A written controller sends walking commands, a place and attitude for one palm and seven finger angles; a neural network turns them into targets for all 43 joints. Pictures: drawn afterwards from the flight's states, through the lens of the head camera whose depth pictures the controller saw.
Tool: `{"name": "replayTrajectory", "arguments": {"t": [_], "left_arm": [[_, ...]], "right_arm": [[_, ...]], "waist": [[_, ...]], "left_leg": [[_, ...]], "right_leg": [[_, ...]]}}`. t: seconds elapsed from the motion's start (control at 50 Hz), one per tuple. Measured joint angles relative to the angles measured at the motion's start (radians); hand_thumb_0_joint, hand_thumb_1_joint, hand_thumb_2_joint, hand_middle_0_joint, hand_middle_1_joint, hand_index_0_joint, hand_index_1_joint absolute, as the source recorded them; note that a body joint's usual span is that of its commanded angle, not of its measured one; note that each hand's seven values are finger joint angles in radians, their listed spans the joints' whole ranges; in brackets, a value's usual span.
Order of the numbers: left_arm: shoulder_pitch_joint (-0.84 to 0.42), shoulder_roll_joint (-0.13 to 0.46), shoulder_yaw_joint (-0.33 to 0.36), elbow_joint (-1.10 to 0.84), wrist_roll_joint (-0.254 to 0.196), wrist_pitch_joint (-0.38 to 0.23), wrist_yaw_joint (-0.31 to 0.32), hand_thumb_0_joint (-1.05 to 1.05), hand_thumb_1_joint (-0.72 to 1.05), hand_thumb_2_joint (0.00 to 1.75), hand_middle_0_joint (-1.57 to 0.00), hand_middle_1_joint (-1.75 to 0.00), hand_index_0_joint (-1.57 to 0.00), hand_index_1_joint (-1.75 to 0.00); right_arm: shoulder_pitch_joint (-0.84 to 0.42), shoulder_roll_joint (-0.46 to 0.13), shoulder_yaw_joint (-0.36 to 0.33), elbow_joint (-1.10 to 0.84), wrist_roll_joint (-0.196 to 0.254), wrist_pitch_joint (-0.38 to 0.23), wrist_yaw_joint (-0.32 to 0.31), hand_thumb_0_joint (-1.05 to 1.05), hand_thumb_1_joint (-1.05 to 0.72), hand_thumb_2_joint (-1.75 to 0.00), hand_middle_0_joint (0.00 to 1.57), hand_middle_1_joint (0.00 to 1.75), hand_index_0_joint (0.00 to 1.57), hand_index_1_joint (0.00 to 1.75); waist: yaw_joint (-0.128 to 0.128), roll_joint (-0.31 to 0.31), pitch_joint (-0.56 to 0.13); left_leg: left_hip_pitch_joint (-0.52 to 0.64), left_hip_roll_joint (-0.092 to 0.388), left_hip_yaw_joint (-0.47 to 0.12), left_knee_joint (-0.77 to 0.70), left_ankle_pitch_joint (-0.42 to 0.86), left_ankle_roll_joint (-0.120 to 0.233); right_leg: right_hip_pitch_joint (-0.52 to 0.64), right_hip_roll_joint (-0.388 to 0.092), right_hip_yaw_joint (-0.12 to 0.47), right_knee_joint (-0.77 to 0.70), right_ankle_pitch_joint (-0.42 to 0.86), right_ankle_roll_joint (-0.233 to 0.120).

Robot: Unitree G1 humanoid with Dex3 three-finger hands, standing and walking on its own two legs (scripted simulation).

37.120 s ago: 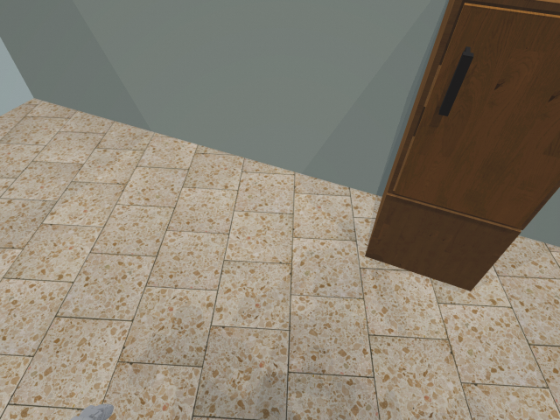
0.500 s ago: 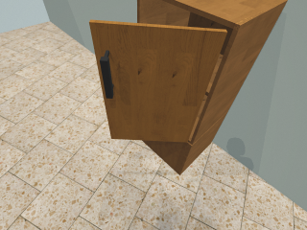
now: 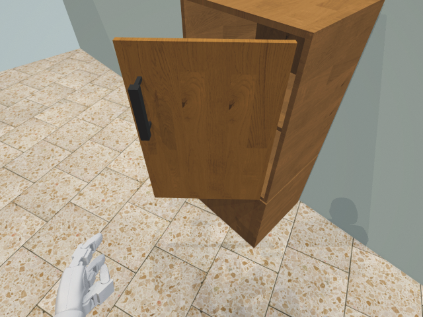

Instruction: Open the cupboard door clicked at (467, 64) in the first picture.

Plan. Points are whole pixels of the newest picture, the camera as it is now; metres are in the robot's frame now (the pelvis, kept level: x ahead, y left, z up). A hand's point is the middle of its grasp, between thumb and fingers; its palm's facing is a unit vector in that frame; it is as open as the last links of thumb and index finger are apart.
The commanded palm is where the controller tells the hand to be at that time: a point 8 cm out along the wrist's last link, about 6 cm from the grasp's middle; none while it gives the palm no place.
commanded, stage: raise the hand with hooked fingers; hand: left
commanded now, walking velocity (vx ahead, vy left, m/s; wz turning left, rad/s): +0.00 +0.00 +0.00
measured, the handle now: (142, 109) +0.58 +0.20 +0.09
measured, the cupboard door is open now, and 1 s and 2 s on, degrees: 45 45 45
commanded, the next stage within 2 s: move the hooked fingers beside the handle in 1.92 s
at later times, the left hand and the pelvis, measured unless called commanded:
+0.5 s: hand (114, 267) +0.21 +0.18 +0.02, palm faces -0.02 -0.99 -0.13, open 10.1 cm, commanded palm +0.18 +0.25 +0.02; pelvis +0.00 -0.05 -0.06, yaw +2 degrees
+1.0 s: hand (82, 225) +0.26 +0.24 +0.07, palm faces +0.02 -1.00 -0.07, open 13.0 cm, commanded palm +0.23 +0.30 +0.07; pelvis +0.01 +0.00 -0.02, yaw -1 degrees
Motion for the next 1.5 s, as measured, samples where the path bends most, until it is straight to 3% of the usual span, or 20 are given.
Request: {"name": "replayTrajectory", "arguments": {"t": [0.06,0.1,0.14,0.2,0.24,0.28,0.36,0.44,0.48,0.54,0.58,0.62,0.7,0.78,0.86,0.94,1.04,1.2,1.38,1.5], "left_arm": [[-0.086,0.006,0.071,-0.013,-0.038,-0.193,-0.091,0.02,0.82,0.85,-0.21,-0.37,-0.21,-0.36],[-0.114,0.022,0.117,0.004,-0.077,-0.327,-0.200,0.02,0.78,0.84,-0.21,-0.39,-0.21,-0.39],[-0.111,0.038,0.147,0.033,-0.115,-0.413,-0.331,0.01,0.74,0.82,-0.21,-0.42,-0.21,-0.41],[-0.050,0.051,0.172,0.074,-0.147,-0.387,-0.474,0.01,0.67,0.79,-0.22,-0.46,-0.22,-0.46],[0.011,0.051,0.188,0.072,-0.162,-0.332,-0.504,0.01,0.62,0.77,-0.22,-0.49,-0.23,-0.48],[0.072,0.045,0.209,0.035,-0.165,-0.314,-0.489,0.01,0.57,0.75,-0.23,-0.52,-0.23,-0.51],[0.116,0.043,0.241,-0.103,-0.174,-0.403,-0.430,0.02,0.47,0.71,-0.23,-0.58,-0.24,-0.57],[0.004,0.067,0.241,-0.143,-0.205,-0.469,-0.487,0.02,0.38,0.67,-0.24,-0.64,-0.24,-0.63],[-0.078,0.101,0.237,-0.106,-0.208,-0.420,-0.546,0.02,0.33,0.65,-0.24,-0.67,-0.24,-0.66],[-0.169,0.156,0.246,-0.015,-0.222,-0.263,-0.619,0.01,0.26,0.62,-0.25,-0.71,-0.25,-0.71],[-0.184,0.174,0.272,0.023,-0.240,-0.171,-0.625,0.01,0.21,0.60,-0.25,-0.74,-0.25,-0.74],[-0.168,0.171,0.312,0.021,-0.260,-0.131,-0.599,0.01,0.17,0.58,-0.26,-0.77,-0.26,-0.77],[-0.107,0.134,0.358,-0.059,-0.277,-0.182,-0.525,0.01,0.08,0.54,-0.26,-0.83,-0.26,-0.83],[-0.108,0.112,0.336,-0.078,-0.260,-0.229,-0.519,0.01,-0.01,0.51,-0.27,-0.89,-0.27,-0.89],[-0.156,0.123,0.289,-0.035,-0.226,-0.182,-0.538,0.01,-0.11,0.46,-0.27,-0.95,-0.27,-0.95],[-0.195,0.145,0.273,-0.056,-0.198,-0.151,-0.511,0.00,-0.20,0.42,-0.28,-1.01,-0.28,-1.01],[-0.255,0.170,0.303,-0.088,-0.212,-0.148,-0.478,0.00,-0.32,0.37,-0.29,-1.09,-0.29,-1.08],[-0.388,0.210,0.313,0.054,-0.186,0.038,-0.514,0.00,-0.45,0.32,-0.30,-1.17,-0.30,-1.17],[-0.479,0.232,0.351,0.052,-0.179,0.003,-0.522,-0.01,-0.49,0.30,-0.30,-1.20,-0.30,-1.19],[-0.563,0.282,0.371,0.170,-0.182,0.086,-0.564,-0.01,-0.50,0.30,-0.30,-1.20,-0.30,-1.20]], "right_arm": [[-0.060,-0.021,-0.012,-0.075,-0.018,-0.008,0.014,0.01,-0.91,-0.90,0.20,0.30,0.20,0.30],[-0.100,-0.015,-0.024,-0.128,-0.022,-0.009,0.029,0.01,-0.91,-0.90,0.20,0.30,0.20,0.30],[-0.128,-0.019,-0.035,-0.189,-0.018,-0.010,0.044,0.01,-0.91,-0.90,0.20,0.30,0.20,0.30],[-0.144,-0.041,-0.047,-0.269,-0.002,-0.006,0.043,0.01,-0.91,-0.90,0.20,0.30,0.20,0.30],[-0.142,-0.058,-0.058,-0.306,0.000,-0.002,0.031,0.01,-0.91,-0.90,0.20,0.30,0.20,0.30],[-0.134,-0.067,-0.070,-0.321,-0.005,-0.005,0.017,0.01,-0.91,-0.90,0.20,0.30,0.20,0.30],[-0.125,-0.069,-0.069,-0.288,-0.017,-0.018,-0.006,0.01,-0.91,-0.90,0.19,0.30,0.20,0.30],[-0.146,-0.057,-0.028,-0.230,-0.009,-0.025,-0.017,0.01,-0.91,-0.90,0.19,0.30,0.20,0.30],[-0.153,-0.038,-0.004,-0.215,0.001,-0.016,-0.023,0.01,-0.91,-0.90,0.19,0.30,0.20,0.30],[-0.141,-0.012,0.027,-0.219,0.011,0.010,-0.029,0.01,-0.91,-0.90,0.20,0.30,0.20,0.30],[-0.117,-0.001,0.038,-0.230,0.011,0.023,-0.028,0.01,-0.90,-0.90,0.20,0.30,0.20,0.30],[-0.083,0.002,0.035,-0.241,0.008,0.025,-0.023,0.01,-0.90,-0.90,0.20,0.30,0.20,0.30],[-0.017,-0.016,0.005,-0.244,0.004,0.007,-0.011,0.01,-0.90,-0.90,0.20,0.30,0.20,0.30],[0.002,-0.056,-0.015,-0.228,0.008,-0.003,-0.013,0.01,-0.90,-0.90,0.20,0.30,0.20,0.30],[-0.021,-0.081,-0.016,-0.225,0.014,-0.006,-0.031,0.01,-0.90,-0.90,0.20,0.30,0.20,0.30],[-0.046,-0.068,-0.005,-0.236,0.012,-0.017,-0.043,0.01,-0.91,-0.90,0.20,0.30,0.20,0.30],[-0.062,-0.037,0.025,-0.254,0.011,-0.022,-0.039,0.01,-0.91,-0.90,0.20,0.30,0.20,0.30],[-0.077,-0.025,0.066,-0.275,0.022,0.007,-0.046,0.01,-0.90,-0.90,0.20,0.30,0.20,0.30],[-0.060,-0.025,0.079,-0.235,0.013,0.009,-0.054,0.01,-0.90,-0.90,0.20,0.30,0.20,0.30],[-0.047,-0.047,0.067,-0.227,0.028,0.025,-0.061,0.01,-0.90,-0.90,0.20,0.30,0.20,0.30]], "waist": [[-0.016,0.025,-0.063],[-0.015,0.004,-0.089],[-0.014,-0.017,-0.086],[-0.002,-0.038,-0.083],[0.012,-0.045,-0.083],[0.030,-0.045,-0.082],[0.068,-0.029,-0.079],[0.072,0.014,-0.068],[0.063,0.027,-0.063],[0.037,0.037,-0.052],[0.016,0.037,-0.053],[0.006,0.033,-0.056],[0.009,0.026,-0.068],[0.021,0.025,-0.069],[0.026,0.024,-0.048],[0.026,0.011,-0.037],[0.031,0.008,-0.049],[0.048,0.031,-0.036],[0.054,0.020,-0.010],[0.041,0.035,-0.013]], "left_leg": [[-0.127,0.023,0.000,0.118,-0.047,-0.014],[-0.220,0.041,0.008,0.208,-0.083,-0.024],[-0.288,0.057,0.006,0.288,-0.116,-0.034],[-0.361,0.071,-0.008,0.373,-0.155,-0.048],[-0.394,0.077,-0.022,0.411,-0.175,-0.059],[-0.416,0.083,-0.042,0.440,-0.192,-0.065],[-0.448,0.091,-0.085,0.490,-0.218,-0.074],[-0.476,0.093,-0.112,0.526,-0.231,-0.078],[-0.477,0.094,-0.107,0.518,-0.226,-0.080],[-0.449,0.095,-0.083,0.471,-0.207,-0.078],[-0.420,0.094,-0.062,0.426,-0.192,-0.072],[-0.389,0.093,-0.046,0.386,-0.179,-0.067],[-0.341,0.088,-0.028,0.329,-0.168,-0.054],[-0.335,0.076,-0.030,0.323,-0.164,-0.037],[-0.325,0.067,-0.031,0.324,-0.159,-0.021],[-0.288,0.062,-0.028,0.303,-0.149,-0.012],[-0.234,0.056,-0.026,0.269,-0.139,-0.004],[-0.182,0.041,-0.028,0.214,-0.109,0.008],[-0.120,0.041,-0.031,0.152,-0.084,0.002],[-0.102,0.042,-0.035,0.118,-0.068,-0.004]], "right_leg": [[-0.118,0.019,-0.003,0.093,-0.037,-0.002],[-0.215,0.034,0.004,0.183,-0.071,-0.015],[-0.281,0.047,0.000,0.258,-0.102,-0.032],[-0.348,0.059,-0.015,0.334,-0.140,-0.047],[-0.374,0.065,-0.029,0.363,-0.159,-0.054],[-0.384,0.071,-0.048,0.377,-0.173,-0.061],[-0.388,0.082,-0.090,0.392,-0.193,-0.072],[-0.399,0.087,-0.116,0.406,-0.203,-0.075],[-0.405,0.087,-0.111,0.402,-0.198,-0.072],[-0.391,0.086,-0.087,0.371,-0.179,-0.063],[-0.374,0.084,-0.065,0.339,-0.163,-0.055],[-0.353,0.086,-0.044,0.305,-0.147,-0.050],[-0.313,0.085,-0.020,0.250,-0.126,-0.040],[-0.296,0.073,-0.022,0.231,-0.119,-0.026],[-0.278,0.065,-0.024,0.219,-0.109,-0.014],[-0.238,0.060,-0.020,0.190,-0.094,-0.006],[-0.179,0.055,-0.018,0.146,-0.078,0.004],[-0.122,0.043,-0.020,0.087,-0.048,0.015],[-0.062,0.044,-0.021,0.028,-0.025,0.010],[-0.046,0.047,-0.024,-0.001,-0.013,0.004]]}}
